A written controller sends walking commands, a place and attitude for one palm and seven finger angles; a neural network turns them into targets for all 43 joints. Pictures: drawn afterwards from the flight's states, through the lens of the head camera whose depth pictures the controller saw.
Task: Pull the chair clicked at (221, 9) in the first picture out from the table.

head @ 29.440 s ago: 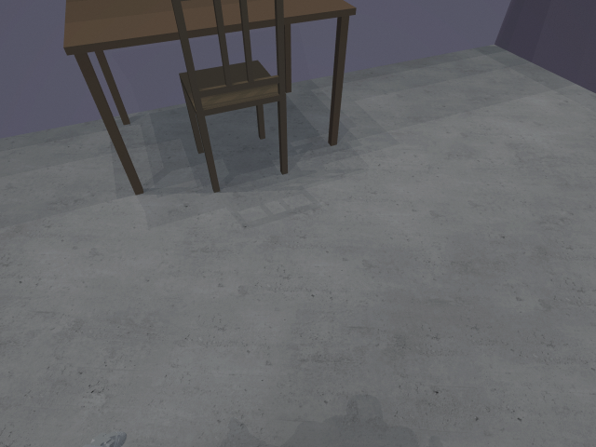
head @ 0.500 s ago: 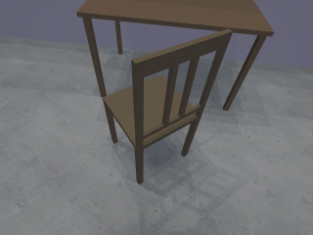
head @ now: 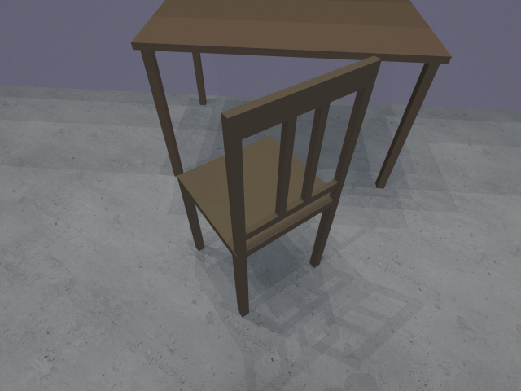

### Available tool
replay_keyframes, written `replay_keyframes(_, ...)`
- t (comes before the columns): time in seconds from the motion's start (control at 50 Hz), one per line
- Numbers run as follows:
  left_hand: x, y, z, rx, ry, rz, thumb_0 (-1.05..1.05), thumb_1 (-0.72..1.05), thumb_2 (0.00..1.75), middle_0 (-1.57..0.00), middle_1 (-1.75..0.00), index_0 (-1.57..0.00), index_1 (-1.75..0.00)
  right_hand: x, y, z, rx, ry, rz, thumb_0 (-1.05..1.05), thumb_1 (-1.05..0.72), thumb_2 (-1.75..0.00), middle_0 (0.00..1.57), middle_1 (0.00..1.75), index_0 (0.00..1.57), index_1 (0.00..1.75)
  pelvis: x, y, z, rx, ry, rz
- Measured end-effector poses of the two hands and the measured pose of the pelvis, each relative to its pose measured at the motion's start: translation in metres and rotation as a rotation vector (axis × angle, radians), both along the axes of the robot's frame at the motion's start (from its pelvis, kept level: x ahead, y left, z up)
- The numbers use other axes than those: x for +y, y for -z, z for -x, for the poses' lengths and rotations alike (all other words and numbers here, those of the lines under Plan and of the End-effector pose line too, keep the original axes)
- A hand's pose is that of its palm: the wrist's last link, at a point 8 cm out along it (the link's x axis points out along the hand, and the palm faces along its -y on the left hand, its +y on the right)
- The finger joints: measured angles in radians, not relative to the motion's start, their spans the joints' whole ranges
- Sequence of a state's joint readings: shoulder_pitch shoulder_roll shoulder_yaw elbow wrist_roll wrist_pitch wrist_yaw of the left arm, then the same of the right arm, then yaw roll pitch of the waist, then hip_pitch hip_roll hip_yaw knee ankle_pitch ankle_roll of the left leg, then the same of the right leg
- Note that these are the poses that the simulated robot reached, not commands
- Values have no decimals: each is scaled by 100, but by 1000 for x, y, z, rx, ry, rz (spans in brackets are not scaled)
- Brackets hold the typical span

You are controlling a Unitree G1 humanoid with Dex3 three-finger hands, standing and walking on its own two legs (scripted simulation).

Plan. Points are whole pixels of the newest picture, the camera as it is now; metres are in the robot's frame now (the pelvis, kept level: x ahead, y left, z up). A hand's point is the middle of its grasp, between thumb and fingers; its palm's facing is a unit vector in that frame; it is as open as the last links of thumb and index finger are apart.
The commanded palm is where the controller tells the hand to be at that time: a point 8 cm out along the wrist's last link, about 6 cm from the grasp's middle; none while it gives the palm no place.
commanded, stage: let the arm hang, fingers relaxed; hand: left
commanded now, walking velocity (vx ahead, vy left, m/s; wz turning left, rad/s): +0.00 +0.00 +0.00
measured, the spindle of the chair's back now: (284, 171) +0.62 -0.02 -0.07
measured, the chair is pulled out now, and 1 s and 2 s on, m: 0.53 0.53 0.53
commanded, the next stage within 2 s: look to check the result in 0.14 s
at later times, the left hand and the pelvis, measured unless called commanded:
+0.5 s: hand out of the picture -0.02 +0.16 -0.18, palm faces +0.05 -0.98 -0.18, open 7.3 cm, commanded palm none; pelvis +0.00 +0.00 +0.00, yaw +0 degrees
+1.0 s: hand out of the picture -0.01 +0.15 -0.18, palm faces +0.05 -0.98 -0.17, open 7.3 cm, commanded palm none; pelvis +0.01 +0.00 +0.00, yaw +0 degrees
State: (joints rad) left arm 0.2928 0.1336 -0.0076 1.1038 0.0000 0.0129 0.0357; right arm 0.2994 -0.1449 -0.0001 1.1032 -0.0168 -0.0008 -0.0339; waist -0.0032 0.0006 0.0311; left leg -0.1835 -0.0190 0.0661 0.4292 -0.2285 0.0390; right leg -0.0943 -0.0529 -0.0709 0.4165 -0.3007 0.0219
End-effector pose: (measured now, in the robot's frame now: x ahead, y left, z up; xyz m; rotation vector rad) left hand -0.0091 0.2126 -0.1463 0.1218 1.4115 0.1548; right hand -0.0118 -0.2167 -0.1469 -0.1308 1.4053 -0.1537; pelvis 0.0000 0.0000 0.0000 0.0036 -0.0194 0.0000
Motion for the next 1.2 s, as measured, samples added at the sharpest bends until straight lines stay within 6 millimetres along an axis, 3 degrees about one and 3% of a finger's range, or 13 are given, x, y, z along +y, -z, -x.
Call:
replay_keyframes(0.44, -3, -1, 20, 46, -22, -1, 0, 91, 89, -20, -30, -20, -30, 10, 2, 13, 36, 15, -20, 0, -91, -90, 20, 30, 20, 30, 1, 0, 2, 2, -2, 1)
replay_keyframes(1.2, -11, -1, 3, 38, -27, 1, 0, 91, 89, -20, -30, -20, -30, 0, 2, -2, 43, 10, -11, 0, -91, -90, 20, 30, 20, 30, -6, 0, -9, 14, -5, -3)
